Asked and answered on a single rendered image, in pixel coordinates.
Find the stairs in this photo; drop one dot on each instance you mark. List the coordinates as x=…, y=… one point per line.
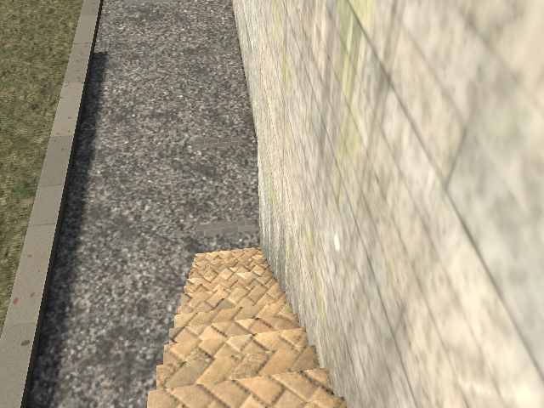
x=236, y=342

